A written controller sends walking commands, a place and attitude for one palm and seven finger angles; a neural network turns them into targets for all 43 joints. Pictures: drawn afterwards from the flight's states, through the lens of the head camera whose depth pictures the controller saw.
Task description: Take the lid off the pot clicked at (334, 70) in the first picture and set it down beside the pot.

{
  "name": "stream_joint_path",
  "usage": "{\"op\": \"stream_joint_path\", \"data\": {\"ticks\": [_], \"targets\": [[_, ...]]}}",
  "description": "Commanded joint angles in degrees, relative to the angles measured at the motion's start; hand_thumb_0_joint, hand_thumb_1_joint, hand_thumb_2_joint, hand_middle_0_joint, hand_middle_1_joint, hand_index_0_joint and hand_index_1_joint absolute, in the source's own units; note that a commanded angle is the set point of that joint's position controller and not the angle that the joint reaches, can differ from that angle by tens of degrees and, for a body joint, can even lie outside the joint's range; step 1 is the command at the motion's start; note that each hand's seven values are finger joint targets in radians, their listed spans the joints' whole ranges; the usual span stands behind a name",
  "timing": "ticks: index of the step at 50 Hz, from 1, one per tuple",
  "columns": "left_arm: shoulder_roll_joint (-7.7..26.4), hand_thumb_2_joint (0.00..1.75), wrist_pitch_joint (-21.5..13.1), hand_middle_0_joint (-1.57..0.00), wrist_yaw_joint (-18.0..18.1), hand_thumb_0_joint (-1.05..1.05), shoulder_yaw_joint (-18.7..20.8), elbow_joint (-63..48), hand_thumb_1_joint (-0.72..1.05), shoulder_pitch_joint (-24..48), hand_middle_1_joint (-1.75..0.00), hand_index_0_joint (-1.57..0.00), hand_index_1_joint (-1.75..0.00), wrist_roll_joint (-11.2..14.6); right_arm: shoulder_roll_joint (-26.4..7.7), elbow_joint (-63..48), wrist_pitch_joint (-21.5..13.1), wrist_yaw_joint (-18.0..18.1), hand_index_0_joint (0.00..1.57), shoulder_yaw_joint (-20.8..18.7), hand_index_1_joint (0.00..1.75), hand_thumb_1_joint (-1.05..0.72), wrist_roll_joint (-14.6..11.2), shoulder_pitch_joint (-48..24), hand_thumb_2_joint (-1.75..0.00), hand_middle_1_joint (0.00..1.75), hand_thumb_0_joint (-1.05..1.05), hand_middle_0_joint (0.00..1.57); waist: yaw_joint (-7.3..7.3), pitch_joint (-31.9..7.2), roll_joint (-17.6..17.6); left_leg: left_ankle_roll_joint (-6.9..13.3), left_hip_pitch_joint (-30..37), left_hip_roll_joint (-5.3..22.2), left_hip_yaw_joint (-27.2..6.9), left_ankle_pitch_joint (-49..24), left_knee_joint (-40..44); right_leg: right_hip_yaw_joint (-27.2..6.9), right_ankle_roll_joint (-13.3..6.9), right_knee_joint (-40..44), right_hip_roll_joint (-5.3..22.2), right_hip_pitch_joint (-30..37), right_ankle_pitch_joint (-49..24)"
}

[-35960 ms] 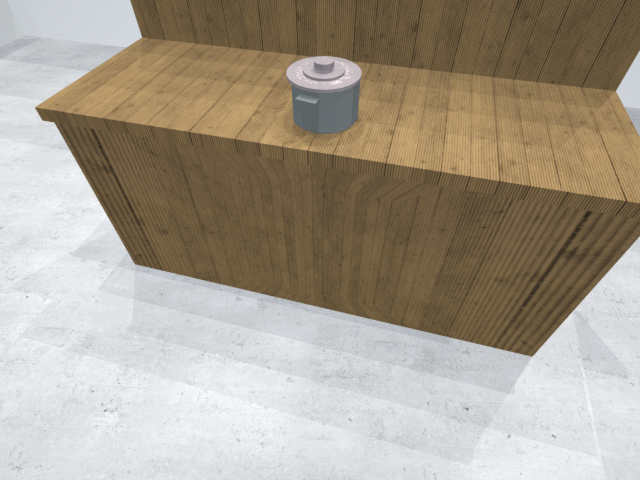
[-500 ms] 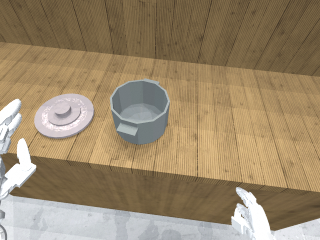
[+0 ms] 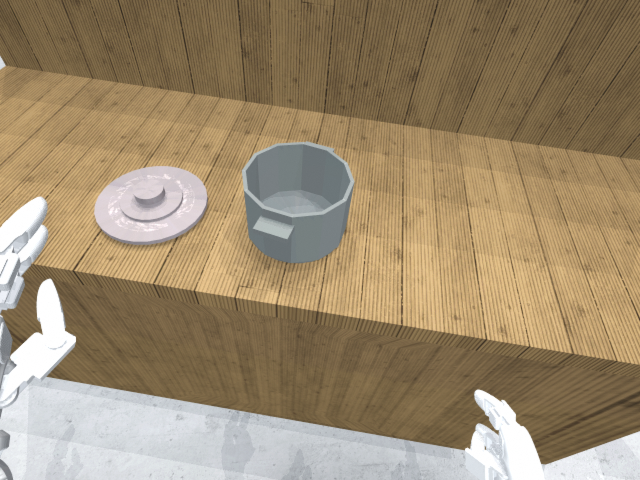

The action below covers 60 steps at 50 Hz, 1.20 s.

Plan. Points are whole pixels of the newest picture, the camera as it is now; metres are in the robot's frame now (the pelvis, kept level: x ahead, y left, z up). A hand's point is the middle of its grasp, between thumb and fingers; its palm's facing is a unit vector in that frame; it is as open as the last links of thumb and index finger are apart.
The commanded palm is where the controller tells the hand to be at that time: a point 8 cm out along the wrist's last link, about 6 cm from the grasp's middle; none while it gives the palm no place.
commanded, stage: step back with the hand held close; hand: left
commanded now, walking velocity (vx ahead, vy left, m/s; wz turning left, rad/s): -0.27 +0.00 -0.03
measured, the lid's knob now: (149, 191) +0.54 +0.31 +0.00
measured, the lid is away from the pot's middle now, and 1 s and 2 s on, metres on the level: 0.25 0.25 0.25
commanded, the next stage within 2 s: stop stepping back and stand still in 0.68 s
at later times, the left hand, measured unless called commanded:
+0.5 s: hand (65, 440) +0.13 +0.20 +0.17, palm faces +0.18 -0.85 -0.50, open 7.4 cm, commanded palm +0.07 +0.26 +0.19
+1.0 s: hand out of the picture -0.01 +0.19 +0.20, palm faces +0.21 -0.82 -0.53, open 7.4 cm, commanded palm -0.06 +0.26 +0.19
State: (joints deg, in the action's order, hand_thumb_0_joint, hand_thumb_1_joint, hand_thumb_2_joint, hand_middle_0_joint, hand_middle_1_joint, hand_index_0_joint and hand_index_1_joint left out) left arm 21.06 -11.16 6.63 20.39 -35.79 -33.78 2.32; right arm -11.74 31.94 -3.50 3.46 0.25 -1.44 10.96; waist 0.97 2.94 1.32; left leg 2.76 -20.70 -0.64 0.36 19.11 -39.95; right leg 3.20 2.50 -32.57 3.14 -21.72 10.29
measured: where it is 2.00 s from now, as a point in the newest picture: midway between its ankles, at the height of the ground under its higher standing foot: outside the picture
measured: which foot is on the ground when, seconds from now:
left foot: down 0.00-0.48, up 0.50-0.66, down 0.68-0.94, up 0.96-1.00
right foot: down 0.00-0.04, up 0.06-0.20, down 0.22-0.68, up 0.70-0.90, down 0.92-1.00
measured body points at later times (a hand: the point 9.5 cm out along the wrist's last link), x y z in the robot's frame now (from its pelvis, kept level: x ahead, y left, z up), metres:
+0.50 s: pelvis -0.08 -0.02 +0.00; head -0.05 +0.01 +0.45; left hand +0.11 +0.24 +0.20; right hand +0.09 -0.25 -0.06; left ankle +0.02 +0.08 -0.72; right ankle -0.05 -0.15 -0.72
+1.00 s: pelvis -0.19 -0.01 -0.01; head -0.20 +0.00 +0.44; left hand -0.03 +0.23 +0.22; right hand -0.05 -0.25 -0.08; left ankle -0.15 +0.11 -0.70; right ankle -0.16 -0.13 -0.72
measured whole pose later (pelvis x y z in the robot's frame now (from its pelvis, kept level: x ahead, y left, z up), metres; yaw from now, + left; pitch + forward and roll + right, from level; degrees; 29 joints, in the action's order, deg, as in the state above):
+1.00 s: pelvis -0.19 -0.01 -0.01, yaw -1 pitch -2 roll -2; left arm 28.4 -11.2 5.7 22.2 -44.1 -40.2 2.5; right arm -9.4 33.4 -5.0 0.5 -0.1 -2.2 14.2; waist 3.2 0.4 0.0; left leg -0.1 -26.3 2.2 -1.9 24.2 -53.0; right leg 4.5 -0.4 -39.5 0.0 -18.7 18.4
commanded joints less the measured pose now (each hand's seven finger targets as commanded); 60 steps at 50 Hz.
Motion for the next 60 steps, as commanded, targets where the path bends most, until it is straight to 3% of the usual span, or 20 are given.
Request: {"op": "stream_joint_path", "data": {"ticks": [1,5,11,14,20,24,27,32,34,38,39,40,43,45,48,51,53,55,57,60], "targets": [[11.44,0.9,-5.06,-0.2,2.44,0.0,9.49,-16.41,0.9,-2.01,-0.3,-0.2,-0.3,-0.14,-7.83,-11.27,-4.1,0.87,0.2,-3.08,0.3,-0.9,-0.4,-6.03,-0.9,0.3,0.0,0.2,-0.48,-6.59,-11.72,3.08,-8.01,10.83,-12.18,9.66,19.56,-3.28,-2.64,-1.29,2.99,8.93,2.84],[10.86,0.9,-5.35,-0.2,2.84,0.0,10.14,-15.98,0.9,-0.37,-0.3,-0.2,-0.3,-0.62,-6.35,-10.04,-6.3,0.68,0.2,-3.29,0.3,-0.9,0.13,-4.84,-0.9,0.3,0.0,0.2,-0.85,-5.97,-14.54,4.69,-12.4,15.39,-13.19,-0.52,22.61,-2.36,-1.73,-15.42,0.15,10.11,11.3],[9.17,0.9,-5.33,-0.2,1.15,0.0,6.12,-10.47,0.9,2.77,-0.3,-0.2,-0.3,-0.25,-7.86,-6.52,-6.17,-0.14,0.2,-3.25,0.3,-0.9,0.54,-2.61,-0.9,0.3,0.0,0.2,-0.64,-8.37,-7.65,1.97,7.61,15.41,-11.37,-30.73,10.09,-1.56,-1.7,8.09,2.02,6.18,0.52],[8.37,0.9,-5.7,-0.2,0.14,0.0,3.97,-11.4,0.9,4.18,-0.3,-0.2,-0.3,-0.32,-8.62,-7.05,-5.37,-0.44,0.2,-3.51,0.3,-0.9,-0.24,-2.24,-0.9,0.3,0.0,0.2,0.27,-13.18,-3.46,0.4,10.16,11.94,-8.13,-33.04,7.26,-1.62,-3.22,5.92,3.35,9.08,-13.87],[12.33,0.9,-5.44,-0.2,0.13,0.0,10.48,-15.61,0.9,-5.94,-0.3,-0.2,-0.3,1.33,-6.58,-10.81,-3.06,-1.17,0.2,-3.44,0.3,-0.9,0.18,-6.53,-0.9,0.3,0.0,0.2,-1.34,-12.24,-13.74,2.34,-2.19,15.03,-9.31,-10.25,16.75,-0.4,-2.32,-1.39,0.32,11.1,8.66],[13.49,0.9,-5.96,-0.2,0.9,0.0,9.87,-16.62,0.9,-3.9,-0.3,-0.2,-0.3,1.64,-6.33,-10.93,-2.83,-0.62,0.2,-3.88,0.3,-0.9,-0.65,-4.03,-0.9,0.3,0.0,0.2,0.67,-8.32,4.15,-1.35,-6.27,5.14,-2.73,14.74,-0.49,-10.69,-7.61,11.75,12.38,3.0,5.19],[12.77,0.9,-4.16,-0.2,1.82,0.0,8.76,-12.8,0.9,-1.39,-0.3,-0.2,-0.3,1.43,-5.22,-7.91,-2.11,-0.45,0.2,-4.41,0.3,-0.9,-0.38,-4.07,-0.9,0.3,0.0,0.2,0.85,-8.69,9.64,-2.6,2.68,1.54,-3.72,9.46,-28.12,-16.49,-13.68,18.52,22.32,-10.13,2.29],[11.02,0.9,-5.09,-0.2,2.42,0.0,6.96,-9.39,0.9,1.84,-0.3,-0.2,-0.3,1.21,-5.72,-7.16,-3.1,0.81,0.2,-2.62,0.3,-0.9,-1.1,-5.77,-0.9,0.3,0.0,0.2,1.99,-1.16,1.47,-1.79,0.86,4.24,-2.79,3.13,9.63,-4.79,-5.66,3.16,12.29,-2.16,-5.44],[10.11,0.9,-6.72,-0.2,2.68,0.0,6.72,-12.28,0.9,3.66,-0.3,-0.2,-0.3,1.07,-8.11,-7.76,-5.02,1.1,0.2,-4.39,0.3,-0.9,-0.24,-5.66,-0.9,0.3,0.0,0.2,1.56,-0.13,-14.9,3.36,-4.48,15.05,-14.96,-8.67,23.53,-2.68,-2.11,-13.16,2.05,0.18,3.47],[11.47,0.9,-8.0,-0.2,1.82,0.0,9.27,-19.19,0.9,1.77,-0.3,-0.2,-0.3,0.67,-6.24,-4.76,-8.99,-1.34,0.2,-5.34,0.3,-0.9,1.5,-3.92,-0.9,0.3,0.0,0.2,0.86,-10.9,-17.39,7.56,8.49,19.72,-14.64,-42.67,14.22,-6.92,-0.92,-28.89,-2.03,-8.73,21.57],[-3.76,0.9,6.5,-0.2,-3.67,0.0,-11.79,36.45,0.9,16.98,-0.3,-0.2,-0.3,-4.74,-14.52,11.13,-5.22,-3.34,0.2,-7.61,0.3,-0.9,4.01,-1.14,-0.9,0.3,0.0,0.2,7.47,-5.52,-18.28,7.24,6.42,18.11,-20.04,-61.52,4.58,-10.0,0.04,-32.85,-0.73,-18.36,20.44],[14.77,0.9,-2.36,-0.2,0.53,0.0,8.86,-37.17,0.9,17.33,-0.3,-0.2,-0.3,1.82,-5.55,-10.06,-6.34,-3.5,0.2,-6.73,0.3,-0.9,-0.96,-8.05,-0.9,0.3,0.0,0.2,-1.41,-15.53,-11.55,4.74,13.33,19.08,-7.84,-41.1,12.09,-10.33,-0.27,-24.12,-1.51,-4.84,18.32],[15.17,0.9,-2.53,-0.2,1.98,0.0,13.43,-18.83,0.9,-12.44,-0.3,-0.2,-0.3,1.25,-6.28,-7.94,-6.56,-3.47,0.2,-5.66,0.3,-0.9,-1.08,-2.45,-0.9,0.3,0.0,0.2,-1.05,-17.27,-12.2,1.44,7.68,11.83,-5.35,-19.89,7.23,-1.82,-1.66,-4.26,-2.14,6.18,6.0],[15.78,0.9,-2.55,-0.2,1.55,0.0,11.97,-22.68,0.9,-10.45,-0.3,-0.2,-0.3,0.53,-6.16,-9.25,-5.15,-3.49,0.2,-3.94,0.3,-0.9,-1.24,-3.21,-0.9,0.3,0.0,0.2,-0.14,-14.76,-5.6,-0.24,-2.21,7.17,-2.6,3.26,2.01,-1.33,-1.67,4.73,0.57,15.64,-2.48],[14.37,0.9,-2.2,-0.2,1.63,0.0,9.63,-14.55,0.9,-3.29,-0.3,-0.2,-0.3,1.48,-6.42,-8.12,-3.94,-1.7,0.2,-4.39,0.3,-0.9,-1.36,-1.84,-0.9,0.3,0.0,0.2,1.31,-9.37,12.23,-2.13,-2.32,-0.51,0.22,8.08,-22.68,-18.9,-9.18,19.08,15.53,-1.35,17.88],[11.45,0.9,-1.36,-0.2,1.02,0.0,7.77,-3.88,0.9,-0.99,-0.3,-0.2,-0.3,2.03,-6.51,-7.58,-2.26,-0.29,0.2,-3.8,0.3,-0.9,-1.09,-3.39,-0.9,0.3,0.0,0.2,2.01,-1.52,11.1,-1.18,5.36,2.16,-3.49,3.35,-25.0,-13.65,-9.51,15.89,13.56,-21.03,20.84],[10.04,0.9,-1.47,-0.2,0.85,0.0,5.71,1.68,0.9,3.2,-0.3,-0.2,-0.3,1.62,-6.44,-7.81,-1.36,0.52,0.2,-2.71,0.3,-0.9,-1.45,-3.96,-0.9,0.3,0.0,0.2,1.82,2.16,7.75,-0.28,7.67,3.36,-2.65,3.86,-7.66,-7.19,-6.28,11.09,10.15,-22.86,22.49],[9.51,0.9,-3.05,-0.2,1.18,0.0,5.1,2.58,0.9,6.26,-0.3,-0.2,-0.3,1.47,-7.33,-7.25,-2.49,1.2,0.2,-1.96,0.3,-0.9,-1.82,-2.74,-0.9,0.3,0.0,0.2,1.65,1.78,-0.73,0.99,3.78,3.32,-1.86,6.18,10.69,-4.07,-4.33,1.34,4.31,-12.82,20.02],[10.84,0.9,-4.52,-0.2,1.63,0.0,6.36,-2.86,0.9,8.01,-0.3,-0.2,-0.3,0.84,-7.83,-8.3,-4.6,1.15,0.2,-2.84,0.3,-0.9,-1.8,-2.46,-0.9,0.3,0.0,0.2,1.14,-1.4,-15.01,5.03,-1.26,11.35,-11.81,9.0,25.45,-0.05,-1.9,-19.42,-5.56,-4.57,17.58],[11.92,0.9,-3.91,-0.2,1.34,0.0,6.29,-10.43,0.9,6.53,-0.3,-0.2,-0.3,-0.84,-6.49,-7.88,-6.3,-0.72,0.2,-3.17,0.3,-0.9,0.09,-3.56,-0.9,0.3,0.0,0.2,0.33,-3.77,-16.45,9.54,-6.67,14.98,-19.26,4.86,24.82,-5.49,-1.73,-34.71,-3.9,-3.54,15.83]]}}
